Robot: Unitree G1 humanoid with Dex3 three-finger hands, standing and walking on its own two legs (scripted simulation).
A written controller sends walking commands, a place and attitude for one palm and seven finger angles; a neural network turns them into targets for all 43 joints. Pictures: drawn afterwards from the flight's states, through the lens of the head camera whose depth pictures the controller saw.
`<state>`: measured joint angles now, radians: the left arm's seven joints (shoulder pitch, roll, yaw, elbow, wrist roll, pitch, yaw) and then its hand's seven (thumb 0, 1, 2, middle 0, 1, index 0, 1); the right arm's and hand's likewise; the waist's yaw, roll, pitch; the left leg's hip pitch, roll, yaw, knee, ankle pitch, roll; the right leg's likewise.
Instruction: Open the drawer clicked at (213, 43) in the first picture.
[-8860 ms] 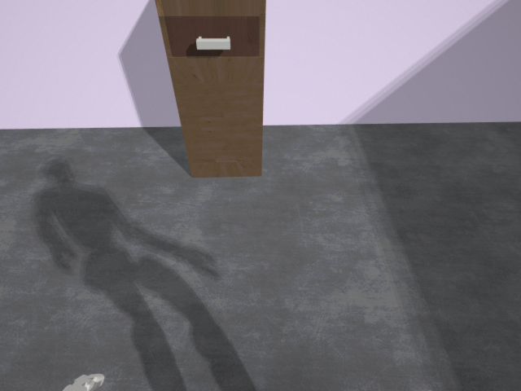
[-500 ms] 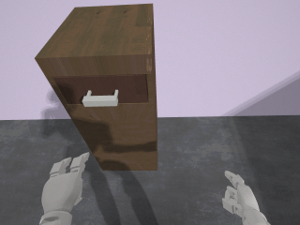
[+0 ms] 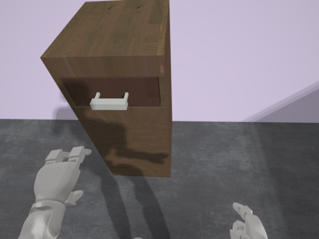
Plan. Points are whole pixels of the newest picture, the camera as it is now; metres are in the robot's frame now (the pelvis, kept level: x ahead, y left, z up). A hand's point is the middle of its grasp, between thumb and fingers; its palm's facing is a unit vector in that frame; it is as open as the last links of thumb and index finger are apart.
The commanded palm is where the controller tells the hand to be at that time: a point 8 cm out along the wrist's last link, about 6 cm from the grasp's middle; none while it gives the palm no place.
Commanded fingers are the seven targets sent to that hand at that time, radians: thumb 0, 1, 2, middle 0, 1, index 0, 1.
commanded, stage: raise the hand with hooked fingers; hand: left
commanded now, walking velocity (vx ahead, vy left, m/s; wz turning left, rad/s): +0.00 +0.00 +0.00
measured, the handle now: (110, 99) +0.54 +0.23 +0.01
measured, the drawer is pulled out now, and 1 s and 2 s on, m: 0.00 0.00 0.00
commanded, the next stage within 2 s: move the hooked fingers above the handle in 1.08 s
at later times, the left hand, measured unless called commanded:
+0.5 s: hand (55, 148) +0.29 +0.28 +0.09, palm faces +0.09 -0.09 -0.99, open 13.5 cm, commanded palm +0.26 +0.28 +0.15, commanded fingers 0.00 -0.50 0.30 -0.30 -1.20 -0.30 -1.20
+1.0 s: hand (54, 141) +0.30 +0.27 +0.12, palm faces +0.05 -0.08 -1.00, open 13.8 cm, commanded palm +0.27 +0.28 +0.18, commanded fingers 0.00 -0.50 0.30 -0.30 -1.20 -0.30 -1.20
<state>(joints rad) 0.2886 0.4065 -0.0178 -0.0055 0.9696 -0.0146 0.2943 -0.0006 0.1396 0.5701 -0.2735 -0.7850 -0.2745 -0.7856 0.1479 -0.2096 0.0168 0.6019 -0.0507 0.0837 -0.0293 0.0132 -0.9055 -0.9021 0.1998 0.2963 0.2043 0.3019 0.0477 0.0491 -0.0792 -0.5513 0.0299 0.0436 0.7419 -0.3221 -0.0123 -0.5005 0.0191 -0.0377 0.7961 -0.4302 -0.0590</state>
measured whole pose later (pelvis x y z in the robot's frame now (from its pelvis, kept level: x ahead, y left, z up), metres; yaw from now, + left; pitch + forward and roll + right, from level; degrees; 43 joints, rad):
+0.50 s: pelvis +0.00 +0.04 +0.02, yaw +1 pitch +3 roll +0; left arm 0.01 0.44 -0.09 0.02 0.95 0.10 0.15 0.00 -0.41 0.33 -0.31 -1.15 -0.31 -1.15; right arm 0.08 -0.22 0.01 0.59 0.00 0.12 -0.02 0.01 -0.91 -0.90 0.20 0.30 0.20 0.30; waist 0.08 0.07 -0.04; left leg -0.37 -0.01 0.05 0.60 -0.27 0.03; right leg -0.30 -0.02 -0.03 0.62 -0.36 -0.01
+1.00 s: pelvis +0.00 +0.04 +0.03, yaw +1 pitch +2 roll +0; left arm -0.07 0.49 -0.06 0.03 0.91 -0.02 0.07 0.00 -0.49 0.30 -0.32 -1.20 -0.32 -1.20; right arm 0.16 -0.27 -0.02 0.63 0.01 0.13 -0.02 0.01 -0.91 -0.90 0.20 0.30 0.20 0.30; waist 0.07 0.08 0.00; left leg -0.32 -0.01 0.05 0.50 -0.21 0.03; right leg -0.25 -0.01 -0.04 0.52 -0.30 -0.01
